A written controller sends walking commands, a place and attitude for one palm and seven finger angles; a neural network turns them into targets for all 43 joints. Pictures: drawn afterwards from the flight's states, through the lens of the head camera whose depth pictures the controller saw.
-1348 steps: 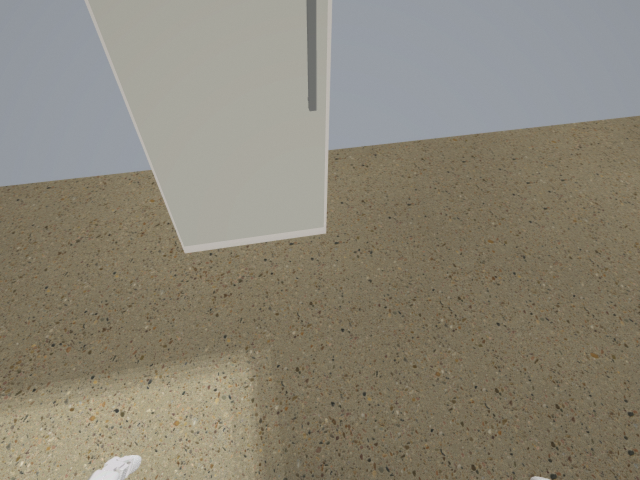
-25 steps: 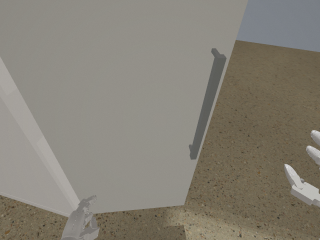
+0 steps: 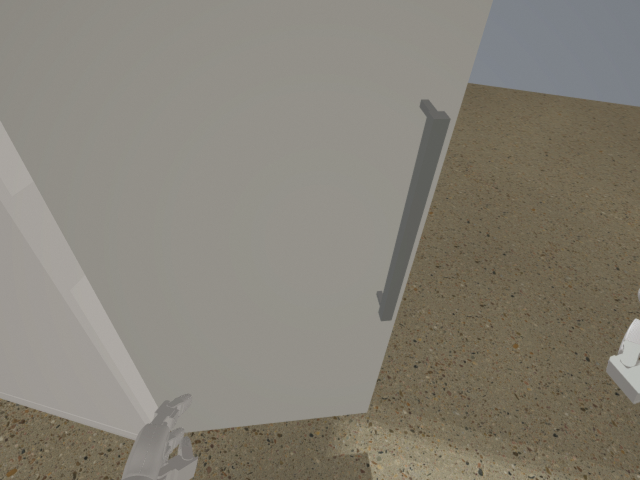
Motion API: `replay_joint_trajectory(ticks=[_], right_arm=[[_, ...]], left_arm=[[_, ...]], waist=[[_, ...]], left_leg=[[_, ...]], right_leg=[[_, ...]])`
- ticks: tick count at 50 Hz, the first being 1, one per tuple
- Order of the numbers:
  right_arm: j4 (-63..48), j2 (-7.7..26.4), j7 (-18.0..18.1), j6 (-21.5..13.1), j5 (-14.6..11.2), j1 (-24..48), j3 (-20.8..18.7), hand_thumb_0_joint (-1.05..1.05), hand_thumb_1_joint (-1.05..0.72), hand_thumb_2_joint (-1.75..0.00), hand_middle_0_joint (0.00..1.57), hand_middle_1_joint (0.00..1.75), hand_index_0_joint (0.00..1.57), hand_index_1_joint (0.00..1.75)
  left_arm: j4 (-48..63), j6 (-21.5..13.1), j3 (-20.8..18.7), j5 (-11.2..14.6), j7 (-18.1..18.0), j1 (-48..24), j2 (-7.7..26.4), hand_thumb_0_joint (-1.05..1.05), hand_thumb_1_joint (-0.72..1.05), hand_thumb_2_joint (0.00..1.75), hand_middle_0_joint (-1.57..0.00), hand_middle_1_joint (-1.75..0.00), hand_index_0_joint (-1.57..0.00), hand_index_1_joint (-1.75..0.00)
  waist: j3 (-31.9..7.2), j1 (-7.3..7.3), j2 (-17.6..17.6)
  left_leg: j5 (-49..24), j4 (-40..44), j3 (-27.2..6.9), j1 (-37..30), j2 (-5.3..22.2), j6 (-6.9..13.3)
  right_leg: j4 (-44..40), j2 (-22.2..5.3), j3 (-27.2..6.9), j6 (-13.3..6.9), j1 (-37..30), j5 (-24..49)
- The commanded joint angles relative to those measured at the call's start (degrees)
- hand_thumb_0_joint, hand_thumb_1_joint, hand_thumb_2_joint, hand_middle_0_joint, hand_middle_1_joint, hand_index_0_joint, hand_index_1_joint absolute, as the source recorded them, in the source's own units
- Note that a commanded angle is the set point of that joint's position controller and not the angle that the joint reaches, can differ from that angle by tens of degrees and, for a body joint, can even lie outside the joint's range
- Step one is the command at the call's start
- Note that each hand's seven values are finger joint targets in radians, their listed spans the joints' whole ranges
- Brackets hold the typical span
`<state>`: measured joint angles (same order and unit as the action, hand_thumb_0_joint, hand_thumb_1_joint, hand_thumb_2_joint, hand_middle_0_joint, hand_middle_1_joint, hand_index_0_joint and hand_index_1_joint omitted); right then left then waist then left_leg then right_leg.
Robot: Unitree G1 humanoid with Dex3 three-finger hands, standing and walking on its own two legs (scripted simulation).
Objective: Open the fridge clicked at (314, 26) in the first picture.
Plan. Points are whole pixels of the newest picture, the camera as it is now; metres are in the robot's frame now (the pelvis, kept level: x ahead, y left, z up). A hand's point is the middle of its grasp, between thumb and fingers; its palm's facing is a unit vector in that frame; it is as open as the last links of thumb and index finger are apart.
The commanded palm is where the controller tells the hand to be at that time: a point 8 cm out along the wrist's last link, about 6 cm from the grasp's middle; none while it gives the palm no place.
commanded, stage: step back with the hand held close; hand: right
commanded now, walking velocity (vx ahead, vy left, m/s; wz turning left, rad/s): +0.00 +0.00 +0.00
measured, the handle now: (402, 230) +0.46 -0.14 +0.08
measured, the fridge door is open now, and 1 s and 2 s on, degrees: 68 68 68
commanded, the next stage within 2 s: stop stepping back and stand still in 1.24 s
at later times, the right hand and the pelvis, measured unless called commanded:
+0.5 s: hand out of the picture +0.16 -0.29 +0.15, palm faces +0.39 +0.79 -0.47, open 7.4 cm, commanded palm +0.10 -0.32 +0.17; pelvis -0.04 -0.02 -0.01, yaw +1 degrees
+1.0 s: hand out of the picture +0.07 -0.31 +0.17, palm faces +0.52 +0.75 -0.42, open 7.4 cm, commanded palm -0.01 -0.34 +0.17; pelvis -0.13 -0.03 -0.02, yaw -4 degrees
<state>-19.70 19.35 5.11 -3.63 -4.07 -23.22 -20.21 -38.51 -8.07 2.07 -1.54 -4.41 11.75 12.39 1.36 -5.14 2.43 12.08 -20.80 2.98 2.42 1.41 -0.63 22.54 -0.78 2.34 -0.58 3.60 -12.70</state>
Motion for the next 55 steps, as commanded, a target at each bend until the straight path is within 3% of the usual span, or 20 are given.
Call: replay_joint_trajectory(ticks=[1, 3, 4, 5, 6, 8, 12, 15, 19, 25, 30, 35, 40, 43, 45, 47, 49, 53, 54, 55], right_arm=[[-11.61, 11.27, 1.11, -3.9, 0.07, 6.88, -6.88, 0.0, -0.9, -0.9, 0.2, 0.3, 0.2, 0.3], [-10.92, 10.92, 0.96, -3.86, 0.01, 6.09, -6.65, 0.0, -0.9, -0.9, 0.2, 0.3, 0.2, 0.3], [-13.31, 8.0, 0.58, -4.05, 0.18, 9.1, -2.33, 0.0, -0.9, -0.9, 0.2, 0.3, 0.2, 0.3], [-19.03, 17.39, 1.8, -6.9, 1.07, 17.16, -10.81, 0.0, -0.9, -0.9, 0.2, 0.3, 0.2, 0.3], [-13.1, 12.41, 1.49, -7.11, 0.81, 9.77, -7.35, 0.0, -0.9, -0.9, 0.2, 0.3, 0.2, 0.3], [-12.04, 11.26, 1.49, -6.87, 1.27, 4.49, -6.44, 0.0, -0.9, -0.9, 0.2, 0.3, 0.2, 0.3], [-15.38, 12.43, 1.95, -7.79, 1.26, -1.44, -8.19, 0.0, -0.9, -0.9, 0.2, 0.3, 0.2, 0.3], [-18.32, 13.94, 2.35, -8.4, 0.95, -4.42, -10.35, 0.0, -0.9, -0.9, 0.2, 0.3, 0.2, 0.3], [-20.11, 15.04, 2.75, -8.78, 0.61, -6.13, -11.85, 0.0, -0.9, -0.9, 0.2, 0.3, 0.2, 0.3], [-18.76, 13.49, 3.28, -9.74, 1.63, -4.03, -10.99, 0.0, -0.9, -0.9, 0.2, 0.3, 0.2, 0.3], [-17.13, 12.63, 3.61, -11.41, 3.25, -1.34, -10.84, 0.0, -0.9, -0.9, 0.2, 0.3, 0.2, 0.3], [-20.56, 13.64, 4.05, -13.11, 3.82, 0.33, -11.05, 0.0, -0.9, -0.9, 0.2, 0.3, 0.2, 0.3], [-23.2, 14.99, 5.18, -14.44, 2.77, -0.42, -11.65, 0.0, -0.9, -0.9, 0.2, 0.3, 0.2, 0.3], [-21.93, 14.14, 5.4, -14.62, 2.81, -0.4, -11.66, 0.0, -0.9, -0.9, 0.2, 0.3, 0.2, 0.3], [-21.81, 13.45, 5.31, -15.11, 3.67, 0.1, -12.69, 0.0, -0.9, -0.9, 0.2, 0.3, 0.2, 0.3], [-22.37, 15.95, 5.05, -15.67, 3.56, 1.86, -14.46, 0.0, -0.9, -0.9, 0.2, 0.3, 0.2, 0.3], [-19.54, 13.79, 4.59, -15.74, 2.89, -2.37, -13.29, 0.0, -0.9, -0.9, 0.2, 0.3, 0.2, 0.3], [-18.56, 11.83, 3.43, -15.23, 1.8, -3.86, -9.78, 0.0, -0.9, -0.9, 0.2, 0.3, 0.2, 0.3], [-19.81, 12.94, 3.33, -15.48, 1.49, -2.78, -9.78, 0.0, -0.9, -0.9, 0.2, 0.3, 0.2, 0.3], [-20.36, 13.95, 3.32, -15.6, 1.39, -1.72, -9.57, 0.0, -0.9, -0.9, 0.2, 0.3, 0.2, 0.3]], left_arm=[[9.53, -3.11, -2.54, 0.35, -0.82, -8.24, 6.48, 0.0, 0.9, 0.9, -0.2, -0.3, -0.2, -0.3], [9.52, -3.17, -2.68, 0.39, -0.89, -8.28, 6.54, 0.0, 0.9, 0.9, -0.2, -0.3, -0.2, -0.3], [10.0, -3.4, -2.35, 0.32, -0.74, -8.68, 6.39, 0.0, 0.9, 0.9, -0.2, -0.3, -0.2, -0.3], [12.74, -2.15, -2.39, 1.24, -0.41, -9.57, 7.79, 0.0, 0.9, 0.9, -0.2, -0.3, -0.2, -0.3], [11.37, -1.31, -2.43, 0.83, -0.64, -8.81, 7.01, 0.0, 0.9, 0.9, -0.2, -0.3, -0.2, -0.3], [11.9, -0.16, -2.76, 0.7, -0.41, -8.27, 6.73, 0.0, 0.9, 0.9, -0.2, -0.3, -0.2, -0.3], [13.4, 1.68, -3.87, 0.69, -0.54, -7.12, 7.56, 0.0, 0.9, 0.9, -0.2, -0.3, -0.2, -0.3], [15.12, 2.96, -4.24, 0.98, -0.68, -6.5, 7.38, 0.0, 0.9, 0.9, -0.2, -0.3, -0.2, -0.3], [16.55, 3.81, -4.47, 1.34, -1.08, -6.34, 7.18, 0.0, 0.9, 0.9, -0.2, -0.3, -0.2, -0.3], [16.63, 2.63, -4.66, 1.53, -1.49, -5.65, 8.29, 0.0, 0.9, 0.9, -0.2, -0.3, -0.2, -0.3], [16.25, 0.99, -4.98, 1.73, -1.33, -4.32, 8.69, 0.0, 0.9, 0.9, -0.2, -0.3, -0.2, -0.3], [15.81, -0.61, -4.93, 1.14, -0.9, -3.17, 8.1, 0.0, 0.9, 0.9, -0.2, -0.3, -0.2, -0.3], [13.4, -1.6, -4.29, 0.77, -0.68, -2.0, 6.71, 0.0, 0.9, 0.9, -0.2, -0.3, -0.2, -0.3], [13.42, -2.02, -4.47, 1.09, -1.03, -1.78, 7.62, 0.0, 0.9, 0.9, -0.2, -0.3, -0.2, -0.3], [13.94, -2.96, -4.7, 1.12, -1.45, -2.94, 8.85, 0.0, 0.9, 0.9, -0.2, -0.3, -0.2, -0.3], [13.45, -3.69, -5.31, 0.67, -1.45, -2.84, 7.41, 0.0, 0.9, 0.9, -0.2, -0.3, -0.2, -0.3], [12.92, -4.33, -6.03, 0.95, -0.7, -3.06, 7.77, 0.0, 0.9, 0.9, -0.2, -0.3, -0.2, -0.3], [12.02, -4.22, -5.3, 0.79, 0.33, -4.11, 6.77, 0.0, 0.9, 0.9, -0.2, -0.3, -0.2, -0.3], [11.17, -4.09, -5.41, 0.68, 0.6, -4.04, 6.56, 0.0, 0.9, 0.9, -0.2, -0.3, -0.2, -0.3], [10.65, -3.53, -5.25, 0.5, 0.77, -3.8, 5.79, 0.0, 0.9, 0.9, -0.2, -0.3, -0.2, -0.3]], waist=[[-1.65, 0.3, 2.47], [-1.75, 0.32, 1.95], [-2.29, 0.78, 1.49], [-0.08, 2.72, 0.73], [-0.38, 3.14, -3.69], [-1.74, 3.18, -5.51], [-8.08, 3.3, 1.06], [-12.67, 3.36, 0.8], [-12.99, 3.47, -0.18], [-7.21, 3.65, 4.56], [-3.44, 4.08, 2.36], [-3.04, 4.52, -1.06], [-6.37, 5.19, -3.05], [-4.68, 5.45, 2.32], [-4.96, 4.89, 13.92], [-7.33, 4.43, 12.12], [-7.88, 4.13, 6.25], [-4.28, 4.36, 8.43], [-5.71, 4.54, 6.56], [-6.66, 4.75, 0.89]], left_leg=[[-4.89, 3.55, -0.26, 1.99, -1.26, 1.39], [-5.26, 3.7, -0.44, 1.85, -1.18, 1.29], [-5.18, 3.67, -0.49, 2.1, -1.11, 1.13], [-5.76, 6.2, -4.97, 7.1, 1.36, 0.98], [-4.52, 6.83, -5.34, 8.64, 2.93, 1.25], [-7.47, 6.45, -5.54, 9.96, 4.24, 1.6], [-13.5, 1.32, -4.09, 7.68, 3.92, 1.31], [-17.93, -2.88, -3.35, 4.94, 2.89, 0.74], [-19.69, -5.59, -3.57, 4.32, 2.28, 0.29], [-7.71, -10.46, -3.35, 2.04, -0.04, -0.43], [1.89, -11.72, -5.38, 0.41, 0.23, -0.16], [14.37, -4.74, -9.69, 10.29, 2.72, 1.93], [12.82, -0.39, -12.15, 22.1, 6.77, 4.05], [16.56, -5.13, -8.39, 20.65, 2.76, 2.18], [7.49, -24.71, -2.96, 5.44, -4.58, -0.54], [9.03, -34.04, -3.65, 5.79, -5.43, -0.57], [13.13, -28.72, -3.79, 8.56, -5.59, 0.08], [12.71, -8.31, -1.84, 8.73, -4.66, 1.95], [12.03, -0.91, -4.64, 11.74, -2.27, 3.13], [10.81, 4.15, -12.39, 16.01, 3.02, 5.8]], right_leg=[[-4.63, 0.13, -1.28, -0.46, 1.47, 7.57], [-4.57, 0.05, -1.07, -0.68, 1.19, 7.99], [-4.59, 0.28, -1.19, -0.87, 0.7, 7.6], [-1.53, -1.02, -1.88, -1.84, 5.82, 2.91], [0.08, -0.59, -2.64, -1.92, 6.03, 2.61], [2.19, -0.53, -2.24, -1.65, 5.43, 5.3], [2.01, -1.84, -2.63, -1.28, 5.33, 13.95], [1.97, -3.03, -3.26, -1.22, 5.98, 19.71], [1.64, -3.84, -4.06, -1.48, 8.83, 19.5], [-4.62, -6.7, -7.27, -3.71, 22.85, -1.25], [-6.06, -7.17, -9.38, -5.5, 35.29, -24.81], [1.08, -4.19, -8.51, -4.36, 30.73, -25.25], [10.2, -1.26, -5.91, -1.88, 16.96, -14.32], [2.6, -4.46, -10.58, -2.81, 21.42, -21.98], [-13.12, -12.91, -20.45, -6.61, 37.17, -33.98], [-14.71, -16.56, -23.29, -8.18, 34.93, -26.4], [-11.35, -15.85, -19.36, -7.67, 28.55, -21.41], [-9.73, -12.19, -14.3, -3.67, 24.48, -19.72], [-5.91, -10.74, -12.19, -1.45, 18.99, -15.3], [1.79, -7.85, -8.68, 0.48, 15.08, -10.08]])
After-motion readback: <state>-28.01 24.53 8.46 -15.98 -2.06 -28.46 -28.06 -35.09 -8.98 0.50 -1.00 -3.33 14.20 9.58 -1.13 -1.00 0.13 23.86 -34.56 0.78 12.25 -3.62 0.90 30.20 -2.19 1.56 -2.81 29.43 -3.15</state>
